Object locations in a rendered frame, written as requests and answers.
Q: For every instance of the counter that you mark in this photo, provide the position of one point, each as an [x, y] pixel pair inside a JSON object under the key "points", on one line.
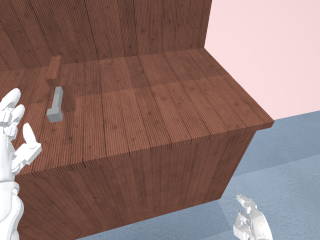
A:
{"points": [[152, 123]]}

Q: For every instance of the robot left forearm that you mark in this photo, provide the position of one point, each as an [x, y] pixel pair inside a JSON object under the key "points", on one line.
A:
{"points": [[11, 210]]}

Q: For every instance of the left robot hand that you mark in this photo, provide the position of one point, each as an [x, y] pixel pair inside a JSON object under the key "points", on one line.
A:
{"points": [[27, 152]]}

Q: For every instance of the right robot hand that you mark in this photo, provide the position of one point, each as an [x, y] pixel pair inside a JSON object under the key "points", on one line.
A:
{"points": [[256, 224]]}

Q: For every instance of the tap lever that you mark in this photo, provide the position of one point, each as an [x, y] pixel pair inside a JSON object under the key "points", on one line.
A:
{"points": [[54, 114]]}

